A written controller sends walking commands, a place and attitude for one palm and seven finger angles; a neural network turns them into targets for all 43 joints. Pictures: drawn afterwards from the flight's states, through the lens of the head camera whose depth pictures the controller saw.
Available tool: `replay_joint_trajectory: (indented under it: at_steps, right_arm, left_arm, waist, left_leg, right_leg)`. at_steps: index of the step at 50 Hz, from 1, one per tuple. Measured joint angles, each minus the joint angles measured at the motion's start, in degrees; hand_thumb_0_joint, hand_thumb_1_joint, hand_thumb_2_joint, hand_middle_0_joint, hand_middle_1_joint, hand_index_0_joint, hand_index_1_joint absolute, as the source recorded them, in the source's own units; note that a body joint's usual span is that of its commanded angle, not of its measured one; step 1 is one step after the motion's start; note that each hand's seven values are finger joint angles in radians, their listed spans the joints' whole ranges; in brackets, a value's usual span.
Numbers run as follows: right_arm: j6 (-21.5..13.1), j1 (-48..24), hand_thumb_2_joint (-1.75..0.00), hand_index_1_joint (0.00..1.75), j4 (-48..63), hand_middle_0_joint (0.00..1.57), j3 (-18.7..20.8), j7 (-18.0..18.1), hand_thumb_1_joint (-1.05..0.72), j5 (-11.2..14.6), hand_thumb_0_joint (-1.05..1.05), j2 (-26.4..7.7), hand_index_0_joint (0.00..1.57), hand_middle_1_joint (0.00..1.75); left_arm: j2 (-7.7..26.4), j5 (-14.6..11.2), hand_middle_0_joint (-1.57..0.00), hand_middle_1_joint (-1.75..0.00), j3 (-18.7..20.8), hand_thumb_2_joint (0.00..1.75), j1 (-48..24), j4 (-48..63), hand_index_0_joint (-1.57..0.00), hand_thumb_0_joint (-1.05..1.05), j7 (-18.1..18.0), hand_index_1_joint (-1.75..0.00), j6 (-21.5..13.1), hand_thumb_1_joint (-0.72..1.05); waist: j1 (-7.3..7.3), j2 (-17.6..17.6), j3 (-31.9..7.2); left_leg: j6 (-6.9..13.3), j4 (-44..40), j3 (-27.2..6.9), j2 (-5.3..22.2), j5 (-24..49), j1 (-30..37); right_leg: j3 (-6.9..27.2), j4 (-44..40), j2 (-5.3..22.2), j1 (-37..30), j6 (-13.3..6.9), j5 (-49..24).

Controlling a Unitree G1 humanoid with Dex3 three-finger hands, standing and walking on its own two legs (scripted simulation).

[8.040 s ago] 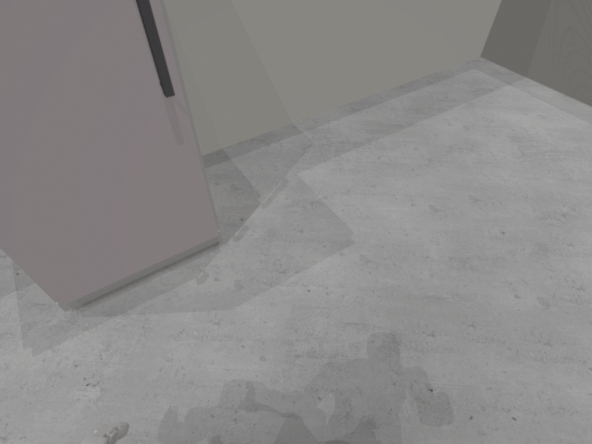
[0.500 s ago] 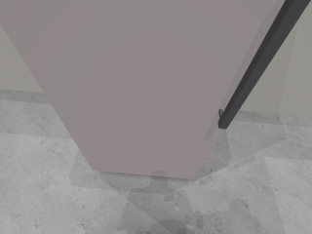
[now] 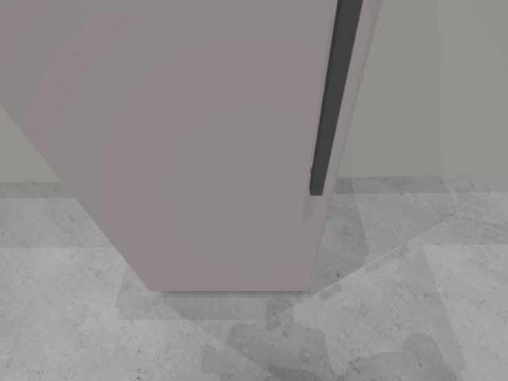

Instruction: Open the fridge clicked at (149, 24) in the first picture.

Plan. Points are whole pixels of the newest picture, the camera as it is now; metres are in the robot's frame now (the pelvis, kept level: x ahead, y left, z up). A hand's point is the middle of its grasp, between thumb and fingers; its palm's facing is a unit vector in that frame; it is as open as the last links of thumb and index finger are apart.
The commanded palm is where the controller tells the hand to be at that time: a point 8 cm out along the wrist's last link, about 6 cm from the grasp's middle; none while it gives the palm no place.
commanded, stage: come to a stop and stand still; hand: right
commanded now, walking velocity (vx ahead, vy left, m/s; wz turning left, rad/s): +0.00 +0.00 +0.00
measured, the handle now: (330, 88) +0.49 -0.11 +0.21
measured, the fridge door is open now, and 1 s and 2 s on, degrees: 0 0 0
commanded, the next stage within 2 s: look again from close up in 0.72 s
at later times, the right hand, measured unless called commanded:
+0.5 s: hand out of the picture -0.05 -0.13 -0.18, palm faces +0.02 +0.99 -0.15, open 7.3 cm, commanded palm none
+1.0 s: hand out of the picture -0.06 -0.14 -0.19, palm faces +0.04 +0.99 -0.16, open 7.4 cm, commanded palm none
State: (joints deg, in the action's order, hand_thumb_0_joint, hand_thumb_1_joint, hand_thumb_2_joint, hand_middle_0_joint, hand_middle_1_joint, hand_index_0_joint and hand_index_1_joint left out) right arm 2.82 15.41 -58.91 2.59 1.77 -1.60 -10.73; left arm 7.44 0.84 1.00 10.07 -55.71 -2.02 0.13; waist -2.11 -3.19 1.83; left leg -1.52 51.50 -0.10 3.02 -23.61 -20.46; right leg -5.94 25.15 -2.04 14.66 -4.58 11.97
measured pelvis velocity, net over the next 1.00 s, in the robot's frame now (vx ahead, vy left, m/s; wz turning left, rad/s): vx -0.05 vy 0.01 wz -0.01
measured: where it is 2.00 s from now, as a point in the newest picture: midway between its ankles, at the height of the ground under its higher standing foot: outside the picture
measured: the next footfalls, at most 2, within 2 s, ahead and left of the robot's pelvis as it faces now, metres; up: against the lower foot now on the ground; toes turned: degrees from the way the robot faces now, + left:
left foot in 0.14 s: -0.03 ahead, +0.14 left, +0.00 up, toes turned +2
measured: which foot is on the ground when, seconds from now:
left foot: up 0.00-0.12, down 0.14-1.00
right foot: down 0.00-1.00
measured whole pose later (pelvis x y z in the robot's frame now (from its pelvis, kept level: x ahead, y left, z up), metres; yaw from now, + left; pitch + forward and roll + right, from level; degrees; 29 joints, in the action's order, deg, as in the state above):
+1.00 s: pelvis -0.05 +0.01 -0.01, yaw -1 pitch -2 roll +1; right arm -1.3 21.3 -60.9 -0.8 3.1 -1.0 -7.1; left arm 8.7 0.8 0.6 17.8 -59.9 -1.3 0.2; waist 0.7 0.1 -0.5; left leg 0.3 30.5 3.2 0.1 -18.9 -9.5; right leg -4.5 31.4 0.4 18.2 -2.9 11.2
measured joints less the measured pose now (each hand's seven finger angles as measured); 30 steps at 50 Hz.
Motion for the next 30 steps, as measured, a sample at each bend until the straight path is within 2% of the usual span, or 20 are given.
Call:
replay_joint_trajectory:
  at_steps: [4,7,11,19,30]
  right_arm:
    - [-0.4,0.92,-0.9,0.3,-1.2,0.2,-0.73,-0.01,-0.91,0.18,0.0,0.95,0.2,0.3]
    - [-1.58,1.15,-0.9,0.3,-2.01,0.2,-1.21,0.18,-0.91,0.34,0.0,1.24,0.2,0.3]
    - [-2.62,1.45,-0.9,0.3,-3.24,0.2,-2.24,0.32,-0.91,0.61,0.0,2.6,0.2,0.3]
    - [-2.61,1.78,-0.9,0.3,-4.28,0.2,-2.93,0.43,-0.91,0.93,0.0,2.76,0.2,0.3]
    - [-2.73,3.89,-0.9,0.3,-5.26,0.2,-3.0,0.21,-0.91,1.18,0.0,3.9,0.2,0.3]
  left_arm:
    - [0.46,0.03,-0.2,-0.3,0.3,0.9,0.68,-0.9,-0.2,-0.01,0.03,-0.3,-0.28,0.93]
    - [0.82,-0.45,-0.2,-0.3,0.35,0.9,1.65,-2.36,-0.2,0.0,0.26,-0.3,-0.27,0.93]
    - [2.37,-0.65,-0.2,-0.3,0.69,0.9,3.29,-5.0,-0.2,0.0,0.34,-0.3,0.19,0.93]
    - [1.28,-0.33,-0.2,-0.3,-0.39,0.9,7.46,-8.99,-0.2,0.0,0.7,-0.3,0.89,0.92]
    - [-1.15,-0.16,-0.2,-0.3,-0.7,0.9,10.36,-10.39,-0.2,0.01,0.57,-0.3,1.09,0.91]
  waist:
    - [0.84,1.0,0.37]
    - [1.09,1.03,0.43]
    - [2.19,3.6,0.22]
    - [2.87,2.34,-1.31]
    - [2.96,2.41,-0.78]
  left_leg:
    - [-0.22,-12.26,0.84,0.27,-1.4,6.09]
    - [0.16,-23.74,0.88,0.38,4.64,10.88]
    - [0.56,-25.44,1.76,-1.05,5.57,12.61]
    - [1.64,-26.22,2.29,-2.17,6.62,14.09]
    - [2.48,-26.3,2.86,-3.29,7.7,12.35]
  right_leg:
    - [-0.54,-1.14,-0.46,0.56,-0.15,-1.41]
    - [-1.25,0.38,-0.86,1.72,0.32,-1.29]
    - [-0.32,-0.4,0.42,0.46,0.99,-2.2]
    - [0.31,-1.75,1.42,-1.23,2.09,-3.74]
    - [0.98,-1.41,2.48,0.78,2.82,-4.77]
